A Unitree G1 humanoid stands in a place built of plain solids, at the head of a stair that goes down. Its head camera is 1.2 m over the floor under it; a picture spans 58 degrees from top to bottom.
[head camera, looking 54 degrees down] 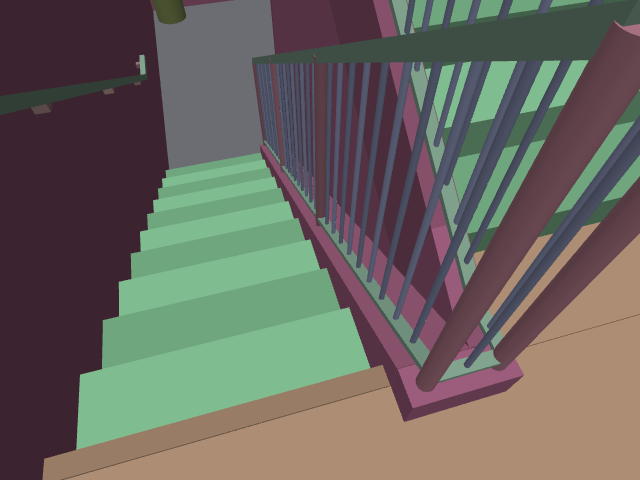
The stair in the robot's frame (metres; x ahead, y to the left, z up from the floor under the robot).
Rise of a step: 0.17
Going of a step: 0.28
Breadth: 0.90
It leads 15 degrees to the left of straight ahead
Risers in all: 11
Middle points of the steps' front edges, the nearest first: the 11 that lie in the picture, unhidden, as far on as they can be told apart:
0.31 0.26 0.00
0.58 0.33 -0.17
0.85 0.41 -0.34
1.12 0.48 -0.50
1.39 0.56 -0.67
1.66 0.63 -0.84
1.93 0.71 -1.01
2.20 0.78 -1.18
2.47 0.85 -1.34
2.74 0.93 -1.51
3.01 1.00 -1.68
